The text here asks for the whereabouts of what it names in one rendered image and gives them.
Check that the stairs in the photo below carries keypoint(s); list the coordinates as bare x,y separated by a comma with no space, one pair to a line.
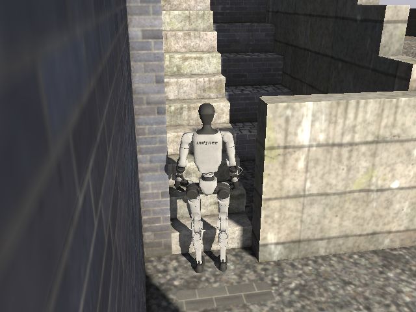
192,77

